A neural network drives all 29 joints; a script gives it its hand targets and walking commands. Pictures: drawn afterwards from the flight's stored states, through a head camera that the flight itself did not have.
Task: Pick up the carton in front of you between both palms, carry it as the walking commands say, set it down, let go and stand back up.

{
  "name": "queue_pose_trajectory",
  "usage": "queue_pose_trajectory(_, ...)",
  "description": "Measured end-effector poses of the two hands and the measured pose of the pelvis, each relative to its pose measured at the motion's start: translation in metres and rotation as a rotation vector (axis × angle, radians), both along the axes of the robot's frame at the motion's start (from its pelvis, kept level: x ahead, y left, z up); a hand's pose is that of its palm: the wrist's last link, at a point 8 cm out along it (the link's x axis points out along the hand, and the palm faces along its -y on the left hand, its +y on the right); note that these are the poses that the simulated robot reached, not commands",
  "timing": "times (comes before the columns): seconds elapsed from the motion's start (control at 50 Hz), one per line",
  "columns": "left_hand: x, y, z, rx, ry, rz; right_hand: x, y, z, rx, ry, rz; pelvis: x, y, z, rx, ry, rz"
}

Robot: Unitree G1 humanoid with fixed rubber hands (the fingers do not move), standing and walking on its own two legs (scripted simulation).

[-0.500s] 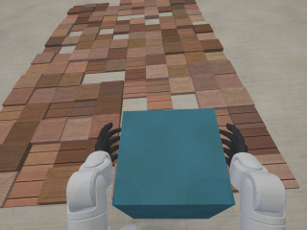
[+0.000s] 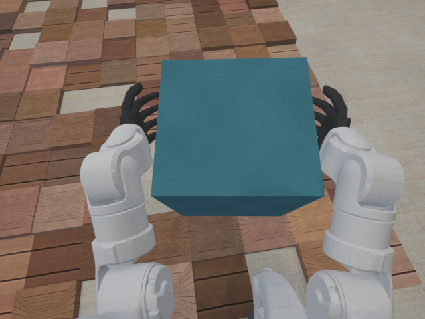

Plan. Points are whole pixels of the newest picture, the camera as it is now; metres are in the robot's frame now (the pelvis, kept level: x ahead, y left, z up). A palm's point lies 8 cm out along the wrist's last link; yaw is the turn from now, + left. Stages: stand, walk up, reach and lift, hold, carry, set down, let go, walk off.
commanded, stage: carry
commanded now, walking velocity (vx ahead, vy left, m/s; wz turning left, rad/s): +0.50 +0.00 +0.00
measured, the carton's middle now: (232, 152) +0.39 -0.02 +0.07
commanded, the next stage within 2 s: none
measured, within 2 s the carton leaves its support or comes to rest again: neither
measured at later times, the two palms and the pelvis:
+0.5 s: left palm out of the picture +0.72 +0.17 +0.17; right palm out of the picture +0.73 -0.13 +0.16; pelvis +0.38 +0.01 +0.02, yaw +0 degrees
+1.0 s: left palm out of the picture +1.04 +0.14 +0.13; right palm out of the picture +1.05 -0.16 +0.12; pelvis +0.72 -0.02 +0.02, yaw +1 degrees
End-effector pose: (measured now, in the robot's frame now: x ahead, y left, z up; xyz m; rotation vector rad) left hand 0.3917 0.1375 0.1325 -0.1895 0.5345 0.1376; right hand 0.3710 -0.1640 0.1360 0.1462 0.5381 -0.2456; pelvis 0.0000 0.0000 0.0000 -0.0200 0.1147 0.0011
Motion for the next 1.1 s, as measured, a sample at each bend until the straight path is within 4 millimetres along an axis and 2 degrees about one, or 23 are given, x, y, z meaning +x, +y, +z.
queue_pose_trajectory(0.08, 0.054, -0.003, -0.004, -0.008, 0.003, 0.011, 0.058, -0.002, -0.003, 0.016, 0.002, 0.003, 0.067, -0.005, 0.001, 0.001, 0.004, 0.010)
queue_pose_trajectory(0.16, 0.112, -0.008, -0.011, 0.015, 0.002, 0.022, 0.124, -0.006, -0.015, 0.029, 0.004, 0.030, 0.139, -0.015, -0.005, -0.024, -0.009, 0.013)
queue_pose_trajectory(0.2, 0.138, -0.006, -0.014, 0.024, 0.017, 0.043, 0.157, -0.005, -0.021, 0.025, 0.020, 0.061, 0.167, -0.020, -0.003, -0.031, -0.006, 0.017)
queue_pose_trajectory(0.26, 0.164, 0.007, -0.017, 0.030, 0.036, 0.093, 0.201, 0.008, -0.021, 0.030, 0.035, 0.111, 0.201, -0.025, 0.007, -0.021, -0.001, 0.007)
queue_pose_trajectory(0.36, 0.211, 0.032, 0.005, 0.031, -0.008, 0.160, 0.266, 0.033, -0.002, 0.050, -0.011, 0.147, 0.265, -0.024, 0.022, 0.012, 0.002, 0.006)
queue_pose_trajectory(0.44, 0.273, 0.040, 0.027, 0.038, -0.044, 0.135, 0.319, 0.040, 0.017, 0.021, -0.048, 0.134, 0.327, -0.011, 0.024, 0.024, -0.003, 0.008)
queue_pose_trajectory(0.54, 0.369, 0.024, 0.034, 0.059, -0.037, -0.017, 0.376, 0.025, 0.026, -0.021, -0.036, 0.046, 0.406, 0.014, 0.015, 0.029, -0.046, -0.002)
queue_pose_trajectory(0.62, 0.425, 0.005, 0.032, 0.039, 0.054, -0.074, 0.410, 0.009, 0.023, -0.018, 0.061, -0.019, 0.457, 0.022, 0.030, 0.017, -0.035, -0.009)
queue_pose_trajectory(0.68, 0.462, -0.001, 0.031, 0.034, 0.089, -0.075, 0.445, 0.002, 0.025, -0.003, 0.095, -0.039, 0.495, 0.024, 0.040, 0.006, -0.022, -0.016)
queue_pose_trajectory(0.8, 0.537, -0.001, 0.023, 0.046, 0.090, -0.040, 0.535, 0.000, 0.021, 0.004, 0.098, -0.011, 0.576, 0.013, 0.041, 0.017, -0.013, -0.017)
queue_pose_trajectory(0.92, 0.613, -0.002, 0.008, 0.078, 0.041, 0.018, 0.634, -0.001, 0.000, 0.016, 0.046, 0.070, 0.668, -0.010, 0.015, 0.033, -0.043, -0.006)
queue_pose_trajectory(1.0, 0.648, 0.002, -0.004, 0.074, 0.090, 0.063, 0.681, 0.003, -0.014, 0.029, 0.091, 0.108, 0.716, -0.020, 0.020, 0.035, -0.029, 0.008)
queue_pose_trajectory(1.1, 0.695, 0.007, -0.008, 0.046, 0.116, 0.105, 0.735, 0.009, -0.018, 0.056, 0.114, 0.116, 0.778, -0.025, 0.031, 0.048, -0.009, 0.017)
